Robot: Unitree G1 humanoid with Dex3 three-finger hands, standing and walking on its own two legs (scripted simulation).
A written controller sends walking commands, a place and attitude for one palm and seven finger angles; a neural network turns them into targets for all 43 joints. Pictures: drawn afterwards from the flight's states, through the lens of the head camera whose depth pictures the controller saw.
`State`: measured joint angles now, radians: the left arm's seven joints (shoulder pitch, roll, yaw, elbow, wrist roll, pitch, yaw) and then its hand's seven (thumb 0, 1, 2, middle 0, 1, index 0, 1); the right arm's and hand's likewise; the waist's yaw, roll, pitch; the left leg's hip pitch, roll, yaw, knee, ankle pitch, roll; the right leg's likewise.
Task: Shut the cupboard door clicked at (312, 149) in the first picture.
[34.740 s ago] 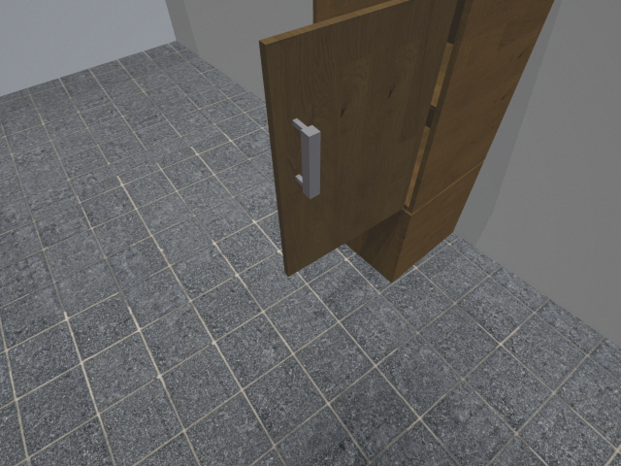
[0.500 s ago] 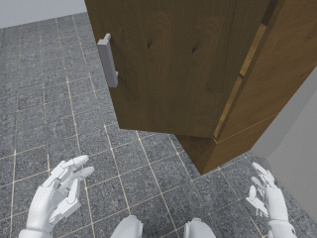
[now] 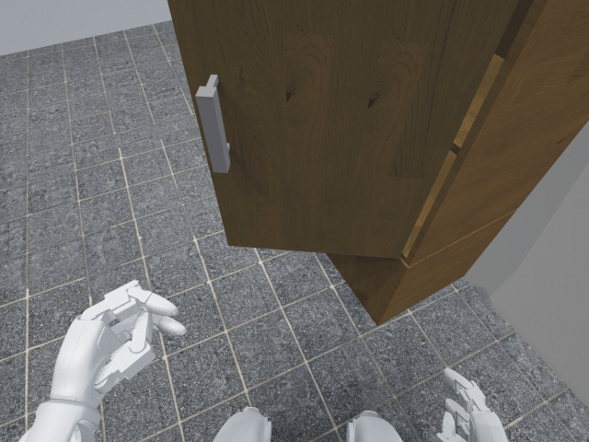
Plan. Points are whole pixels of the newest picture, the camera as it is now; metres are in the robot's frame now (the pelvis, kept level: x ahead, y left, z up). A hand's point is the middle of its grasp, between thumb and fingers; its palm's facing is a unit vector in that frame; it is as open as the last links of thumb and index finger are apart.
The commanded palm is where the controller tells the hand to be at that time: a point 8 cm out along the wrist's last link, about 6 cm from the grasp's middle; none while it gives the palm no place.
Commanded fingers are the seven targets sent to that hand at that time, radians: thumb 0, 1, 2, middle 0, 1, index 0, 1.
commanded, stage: raise the hand and make a fist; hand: left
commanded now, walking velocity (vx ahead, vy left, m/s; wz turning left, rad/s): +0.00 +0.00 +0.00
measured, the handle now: (217, 125) +0.54 +0.16 +0.12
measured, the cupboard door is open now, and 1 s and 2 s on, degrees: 56 56 56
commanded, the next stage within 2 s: bring the fist close to the handle in 1.02 s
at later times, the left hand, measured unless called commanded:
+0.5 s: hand (154, 307) +0.25 +0.18 +0.10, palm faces -0.02 -1.00 -0.05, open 3.1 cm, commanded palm +0.22 +0.23 +0.11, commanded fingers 0.00 0.90 0.90 -1.30 -1.50 -1.30 -1.50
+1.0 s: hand (161, 304) +0.25 +0.16 +0.12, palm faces -0.03 -1.00 -0.04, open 3.1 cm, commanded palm +0.22 +0.22 +0.12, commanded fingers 0.00 0.90 0.90 -1.30 -1.50 -1.30 -1.50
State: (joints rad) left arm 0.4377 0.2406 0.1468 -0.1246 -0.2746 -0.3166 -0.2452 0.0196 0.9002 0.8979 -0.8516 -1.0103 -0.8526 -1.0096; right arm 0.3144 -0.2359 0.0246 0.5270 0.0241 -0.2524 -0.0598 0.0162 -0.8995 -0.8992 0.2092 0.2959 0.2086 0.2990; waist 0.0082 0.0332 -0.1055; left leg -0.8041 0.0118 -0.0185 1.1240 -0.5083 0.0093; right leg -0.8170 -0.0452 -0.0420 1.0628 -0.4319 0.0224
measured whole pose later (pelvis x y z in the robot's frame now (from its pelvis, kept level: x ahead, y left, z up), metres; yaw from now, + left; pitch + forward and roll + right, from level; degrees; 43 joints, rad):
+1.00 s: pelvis +0.02 -0.02 +0.03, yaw +0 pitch +6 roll -1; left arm 0.34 0.25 0.17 -0.08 -0.31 -0.24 -0.30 0.02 0.90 0.90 -1.30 -1.50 -1.30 -1.50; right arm 0.28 -0.26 0.03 0.51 0.04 -0.22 -0.06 0.01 -0.90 -0.90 0.21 0.30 0.21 0.30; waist 0.02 0.04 -0.07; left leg -0.58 0.03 -0.03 0.93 -0.46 -0.02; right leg -0.60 -0.03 -0.06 0.90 -0.40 0.00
